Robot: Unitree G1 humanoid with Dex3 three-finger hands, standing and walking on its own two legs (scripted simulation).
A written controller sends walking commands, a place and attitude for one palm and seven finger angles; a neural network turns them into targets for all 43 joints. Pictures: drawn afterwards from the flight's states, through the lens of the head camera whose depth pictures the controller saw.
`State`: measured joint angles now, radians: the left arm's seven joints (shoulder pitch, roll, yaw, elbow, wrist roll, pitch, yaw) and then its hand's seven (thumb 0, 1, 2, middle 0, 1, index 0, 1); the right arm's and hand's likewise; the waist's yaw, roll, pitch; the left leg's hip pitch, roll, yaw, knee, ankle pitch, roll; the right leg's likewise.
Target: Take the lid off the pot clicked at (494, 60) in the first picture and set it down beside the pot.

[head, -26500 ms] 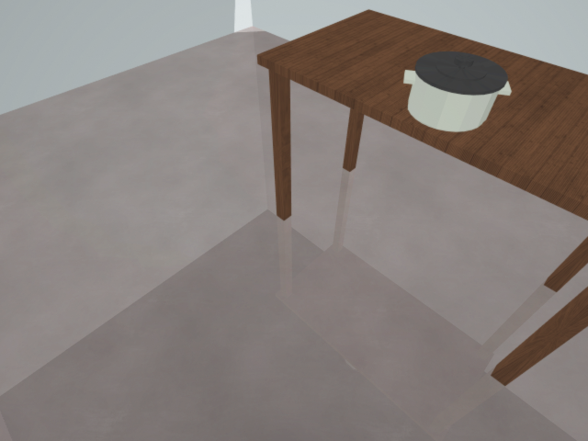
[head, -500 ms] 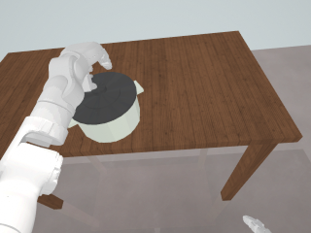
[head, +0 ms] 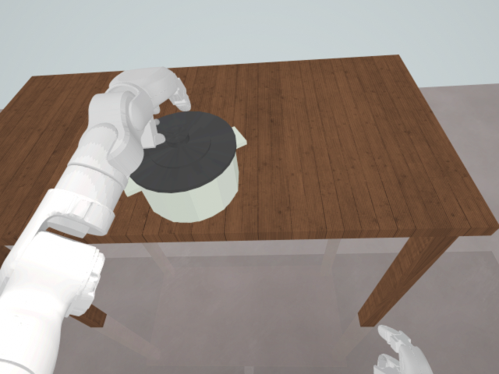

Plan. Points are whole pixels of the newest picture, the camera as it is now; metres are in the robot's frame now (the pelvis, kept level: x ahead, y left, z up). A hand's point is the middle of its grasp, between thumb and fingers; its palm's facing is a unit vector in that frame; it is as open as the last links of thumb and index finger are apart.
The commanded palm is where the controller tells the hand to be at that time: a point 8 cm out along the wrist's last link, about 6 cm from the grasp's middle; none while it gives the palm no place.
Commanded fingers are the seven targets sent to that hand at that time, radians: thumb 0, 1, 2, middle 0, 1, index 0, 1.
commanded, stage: move the open hand above the knob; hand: left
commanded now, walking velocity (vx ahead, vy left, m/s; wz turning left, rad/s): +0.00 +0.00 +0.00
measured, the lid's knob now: (177, 137) +0.49 +0.14 +0.12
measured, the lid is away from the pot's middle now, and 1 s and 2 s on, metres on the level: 0.00 0.00 0.00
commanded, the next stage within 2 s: lower the open fingers around the knob in 0.08 s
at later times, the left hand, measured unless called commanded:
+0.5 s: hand (170, 131) +0.45 +0.13 +0.16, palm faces -0.35 -0.08 -0.93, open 10.0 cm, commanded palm +0.43 +0.14 +0.22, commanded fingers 0.00 -0.31 1.50 -0.85 -0.08 -0.85 -0.08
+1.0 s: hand (169, 138) +0.45 +0.14 +0.15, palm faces -0.35 -0.05 -0.94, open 10.0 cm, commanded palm +0.45 +0.14 +0.20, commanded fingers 0.00 -0.31 1.50 -0.85 -0.08 -0.85 -0.08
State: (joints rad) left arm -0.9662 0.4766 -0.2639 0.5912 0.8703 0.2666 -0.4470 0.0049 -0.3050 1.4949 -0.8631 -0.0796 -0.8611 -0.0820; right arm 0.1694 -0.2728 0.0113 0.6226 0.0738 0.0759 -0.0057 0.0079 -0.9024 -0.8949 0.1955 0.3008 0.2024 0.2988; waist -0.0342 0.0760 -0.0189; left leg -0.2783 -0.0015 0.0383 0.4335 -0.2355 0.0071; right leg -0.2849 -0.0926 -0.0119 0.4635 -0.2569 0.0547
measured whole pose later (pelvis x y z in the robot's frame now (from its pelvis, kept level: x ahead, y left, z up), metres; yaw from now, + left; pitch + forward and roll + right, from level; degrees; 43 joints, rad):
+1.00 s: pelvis +0.00 -0.01 +0.00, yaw +0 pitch +5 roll +1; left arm -0.98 0.43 -0.28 0.76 0.88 0.27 -0.43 0.00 -0.30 1.50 -0.89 -0.10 -0.86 -0.08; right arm 0.21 -0.28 0.01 0.65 0.07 0.09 -0.02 0.01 -0.90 -0.89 0.20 0.30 0.20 0.30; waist -0.06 0.08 -0.03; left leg -0.30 0.01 0.04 0.45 -0.24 0.00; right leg -0.31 -0.08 -0.01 0.49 -0.27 0.05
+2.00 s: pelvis +0.00 +0.00 +0.00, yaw -1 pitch +6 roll +1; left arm -1.02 0.44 -0.28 0.82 0.88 0.26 -0.43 0.00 -0.30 1.50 -0.94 -0.13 -0.86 -0.08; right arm 0.25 -0.29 0.00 0.65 0.08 0.11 -0.02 0.01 -0.90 -0.89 0.20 0.30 0.20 0.30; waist -0.07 0.07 -0.04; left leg -0.31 0.01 0.05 0.46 -0.25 0.00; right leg -0.32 -0.08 0.00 0.49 -0.27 0.05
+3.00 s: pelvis +0.01 +0.00 +0.00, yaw +0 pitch +6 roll +1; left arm -0.97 0.42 -0.30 0.73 0.87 0.30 -0.42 0.01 0.09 1.00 -0.54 -0.92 -0.61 -0.92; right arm 0.23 -0.29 0.00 0.66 0.07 0.11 -0.01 0.01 -0.90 -0.89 0.20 0.30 0.20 0.30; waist -0.06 0.07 -0.04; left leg -0.30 0.01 0.04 0.45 -0.26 0.00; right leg -0.31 -0.08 -0.01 0.48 -0.27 0.05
